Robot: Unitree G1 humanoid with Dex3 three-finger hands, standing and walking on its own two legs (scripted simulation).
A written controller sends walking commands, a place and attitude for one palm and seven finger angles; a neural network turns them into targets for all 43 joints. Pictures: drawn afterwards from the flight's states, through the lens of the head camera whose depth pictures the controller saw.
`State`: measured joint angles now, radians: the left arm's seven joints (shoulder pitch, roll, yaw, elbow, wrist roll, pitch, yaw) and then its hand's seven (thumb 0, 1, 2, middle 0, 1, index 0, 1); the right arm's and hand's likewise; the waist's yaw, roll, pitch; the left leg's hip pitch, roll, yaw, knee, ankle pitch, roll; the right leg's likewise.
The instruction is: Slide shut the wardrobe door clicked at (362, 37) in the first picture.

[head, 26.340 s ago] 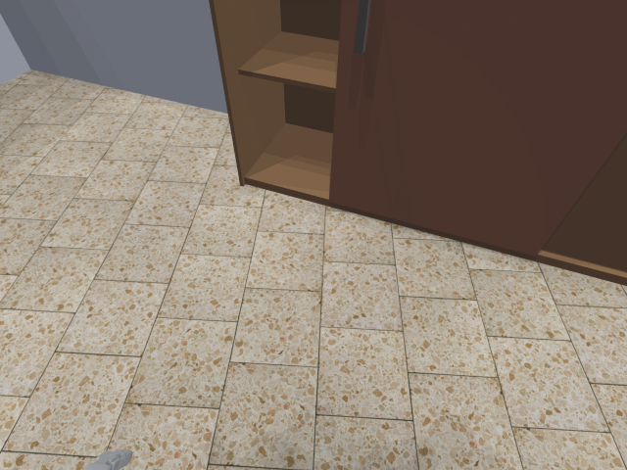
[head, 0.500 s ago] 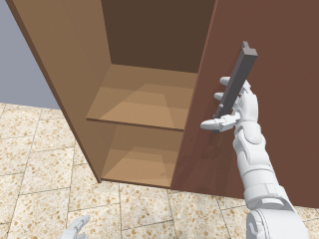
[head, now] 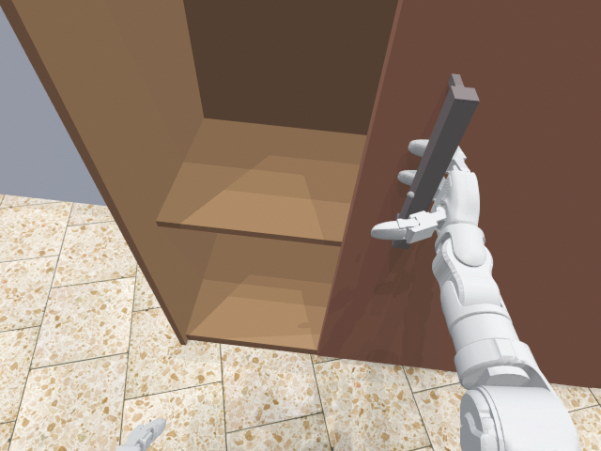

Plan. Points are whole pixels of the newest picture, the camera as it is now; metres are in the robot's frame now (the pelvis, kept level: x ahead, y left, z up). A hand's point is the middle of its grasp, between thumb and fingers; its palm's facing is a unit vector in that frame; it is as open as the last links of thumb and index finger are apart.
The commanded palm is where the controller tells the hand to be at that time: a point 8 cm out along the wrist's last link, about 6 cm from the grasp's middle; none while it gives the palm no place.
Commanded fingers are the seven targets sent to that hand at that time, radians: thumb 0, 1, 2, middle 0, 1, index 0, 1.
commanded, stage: grip the handle and tug to test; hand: right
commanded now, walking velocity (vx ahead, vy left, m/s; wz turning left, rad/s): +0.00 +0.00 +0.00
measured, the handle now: (423, 172) +0.48 -0.12 +0.13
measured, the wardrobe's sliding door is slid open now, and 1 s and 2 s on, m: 0.44 0.44 0.44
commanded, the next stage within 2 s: tug the door sideways, standing still in 1.50 s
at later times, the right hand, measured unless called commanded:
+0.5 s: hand (410, 194) +0.43 -0.10 +0.13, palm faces +0.03 +1.00 +0.00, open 9.9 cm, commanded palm +0.40 -0.15 +0.12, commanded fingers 0.00 -0.53 -0.74 0.41 1.35 0.41 1.35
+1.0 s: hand (410, 194) +0.43 -0.10 +0.13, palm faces +0.04 +1.00 +0.01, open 5.9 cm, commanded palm +0.40 -0.15 +0.12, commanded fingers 0.00 -0.90 -0.90 0.45 1.40 0.45 1.40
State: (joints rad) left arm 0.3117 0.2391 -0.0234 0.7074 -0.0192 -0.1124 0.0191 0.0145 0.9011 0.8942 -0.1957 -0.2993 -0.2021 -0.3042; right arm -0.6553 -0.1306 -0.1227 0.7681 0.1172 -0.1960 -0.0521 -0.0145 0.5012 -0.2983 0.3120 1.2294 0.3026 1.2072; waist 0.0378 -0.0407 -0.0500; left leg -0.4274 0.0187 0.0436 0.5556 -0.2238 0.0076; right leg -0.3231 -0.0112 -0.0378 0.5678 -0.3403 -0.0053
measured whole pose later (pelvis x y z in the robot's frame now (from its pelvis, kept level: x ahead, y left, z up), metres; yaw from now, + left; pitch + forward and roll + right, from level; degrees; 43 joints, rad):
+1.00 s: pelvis +0.02 +0.00 +0.00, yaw +1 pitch +5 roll +0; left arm 0.29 0.23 -0.02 0.68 -0.02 -0.10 0.01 0.01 0.90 0.89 -0.20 -0.30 -0.20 -0.30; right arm -0.54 -0.11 -0.13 0.61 0.12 -0.13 -0.06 0.01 -0.68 -0.79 0.37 1.39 0.36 1.40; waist 0.03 -0.05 -0.06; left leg -0.38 0.00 0.03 0.53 -0.24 0.01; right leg -0.26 -0.02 -0.05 0.53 -0.35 0.00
